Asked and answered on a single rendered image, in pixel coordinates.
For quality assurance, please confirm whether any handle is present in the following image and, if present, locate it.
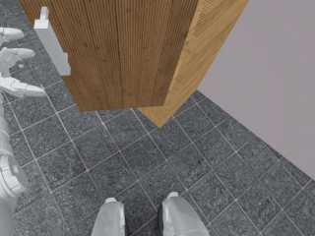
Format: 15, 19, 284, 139
33, 7, 71, 76

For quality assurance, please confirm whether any left robot hand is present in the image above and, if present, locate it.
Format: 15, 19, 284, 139
0, 27, 46, 98

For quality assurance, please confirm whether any cupboard door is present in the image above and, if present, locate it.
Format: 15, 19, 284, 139
18, 0, 199, 112

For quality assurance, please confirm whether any robot right thigh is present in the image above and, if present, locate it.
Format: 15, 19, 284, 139
162, 196, 210, 236

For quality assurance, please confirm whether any right robot shin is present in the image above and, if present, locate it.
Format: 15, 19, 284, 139
162, 192, 178, 236

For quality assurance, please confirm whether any left robot upper arm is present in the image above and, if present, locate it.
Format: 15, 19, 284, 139
0, 153, 29, 236

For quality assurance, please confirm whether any robot left forearm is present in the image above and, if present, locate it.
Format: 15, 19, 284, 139
0, 93, 14, 156

